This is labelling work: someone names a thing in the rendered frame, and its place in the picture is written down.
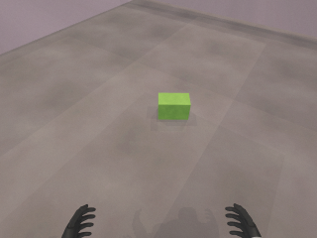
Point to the right robot hand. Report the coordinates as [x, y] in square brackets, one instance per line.
[247, 224]

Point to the carton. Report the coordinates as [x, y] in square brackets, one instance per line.
[173, 106]

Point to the left robot hand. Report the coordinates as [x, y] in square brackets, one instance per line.
[74, 225]

